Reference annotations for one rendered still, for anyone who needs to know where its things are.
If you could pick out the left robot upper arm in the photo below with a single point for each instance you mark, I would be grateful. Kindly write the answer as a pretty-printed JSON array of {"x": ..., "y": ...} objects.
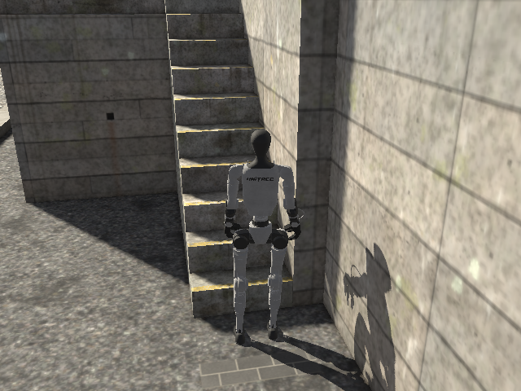
[{"x": 233, "y": 186}]

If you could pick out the left robot forearm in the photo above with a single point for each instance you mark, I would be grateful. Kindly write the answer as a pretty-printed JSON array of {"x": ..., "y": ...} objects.
[{"x": 229, "y": 215}]

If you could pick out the right robot upper arm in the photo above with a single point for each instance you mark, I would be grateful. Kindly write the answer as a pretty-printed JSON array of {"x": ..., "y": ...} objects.
[{"x": 285, "y": 172}]

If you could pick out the robot left foot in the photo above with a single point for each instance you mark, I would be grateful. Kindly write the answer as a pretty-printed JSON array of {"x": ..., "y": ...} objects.
[{"x": 239, "y": 337}]

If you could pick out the right robot forearm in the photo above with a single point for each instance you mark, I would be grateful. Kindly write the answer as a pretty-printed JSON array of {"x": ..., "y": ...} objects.
[{"x": 293, "y": 216}]

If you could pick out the left robot hand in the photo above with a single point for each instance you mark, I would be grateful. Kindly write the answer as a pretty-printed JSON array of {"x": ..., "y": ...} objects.
[{"x": 234, "y": 227}]

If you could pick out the right robot hand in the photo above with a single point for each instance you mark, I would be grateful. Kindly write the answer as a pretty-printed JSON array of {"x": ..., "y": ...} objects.
[{"x": 289, "y": 228}]

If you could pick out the robot right shin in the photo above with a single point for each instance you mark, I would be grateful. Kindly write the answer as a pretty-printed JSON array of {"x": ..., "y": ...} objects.
[{"x": 274, "y": 303}]

